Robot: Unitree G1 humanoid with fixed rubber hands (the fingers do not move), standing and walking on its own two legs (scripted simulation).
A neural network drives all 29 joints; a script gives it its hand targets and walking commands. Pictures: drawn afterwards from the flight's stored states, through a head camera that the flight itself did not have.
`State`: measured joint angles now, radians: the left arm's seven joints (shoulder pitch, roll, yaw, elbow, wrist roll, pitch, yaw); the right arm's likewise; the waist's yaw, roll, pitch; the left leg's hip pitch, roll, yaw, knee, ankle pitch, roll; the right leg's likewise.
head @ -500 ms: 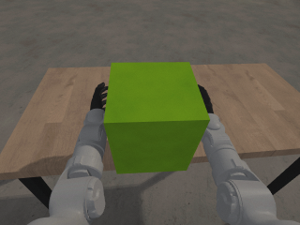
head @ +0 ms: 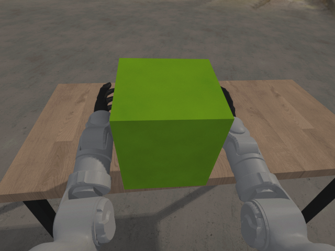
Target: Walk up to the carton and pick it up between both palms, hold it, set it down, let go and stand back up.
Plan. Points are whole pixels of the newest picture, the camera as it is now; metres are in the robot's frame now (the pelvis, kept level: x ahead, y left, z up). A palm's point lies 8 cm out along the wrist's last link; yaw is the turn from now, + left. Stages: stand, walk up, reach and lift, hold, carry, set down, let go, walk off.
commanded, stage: reach and lift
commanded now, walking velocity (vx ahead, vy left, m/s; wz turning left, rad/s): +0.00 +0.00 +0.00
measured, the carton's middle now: (165, 126) +0.37 +0.04 +0.15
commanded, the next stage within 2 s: hold in 1.20 s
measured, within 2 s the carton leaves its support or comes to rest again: neither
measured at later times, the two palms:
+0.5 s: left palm (95, 111) +0.37 +0.20 +0.19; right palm (221, 111) +0.39 -0.10 +0.19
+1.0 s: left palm (92, 106) +0.37 +0.20 +0.21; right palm (223, 104) +0.39 -0.10 +0.21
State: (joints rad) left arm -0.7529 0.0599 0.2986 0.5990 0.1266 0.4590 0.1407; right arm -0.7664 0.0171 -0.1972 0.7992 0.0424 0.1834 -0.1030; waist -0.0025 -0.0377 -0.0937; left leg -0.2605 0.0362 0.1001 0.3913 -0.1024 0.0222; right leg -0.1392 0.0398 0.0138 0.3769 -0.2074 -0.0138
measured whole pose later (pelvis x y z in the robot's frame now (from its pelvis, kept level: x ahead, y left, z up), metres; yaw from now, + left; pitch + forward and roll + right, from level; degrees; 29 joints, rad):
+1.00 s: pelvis +0.00 +0.01 +0.00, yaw +0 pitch -2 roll -1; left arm -0.75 0.10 0.24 0.43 0.13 0.67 0.14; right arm -0.82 0.01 -0.19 0.69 0.14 0.38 -0.13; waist 0.00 -0.04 -0.12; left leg -0.25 0.03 0.10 0.39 -0.10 0.03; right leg -0.13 0.03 0.01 0.38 -0.21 0.00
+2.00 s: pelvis -0.01 +0.01 +0.00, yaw +0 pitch -3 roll -1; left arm -0.75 0.10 0.23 0.35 0.13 0.78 0.14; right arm -0.84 -0.01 -0.19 0.60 0.17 0.52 -0.16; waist 0.00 -0.04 -0.14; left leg -0.24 0.03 0.10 0.39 -0.10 0.03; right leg -0.11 0.03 0.01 0.37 -0.20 0.00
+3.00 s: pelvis -0.01 +0.01 +0.00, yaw +0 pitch -3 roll -1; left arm -0.75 0.10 0.22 0.35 0.13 0.79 0.13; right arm -0.84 -0.01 -0.19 0.60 0.17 0.52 -0.16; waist 0.00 -0.04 -0.14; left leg -0.24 0.03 0.10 0.39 -0.10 0.03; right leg -0.11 0.03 0.01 0.37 -0.20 0.00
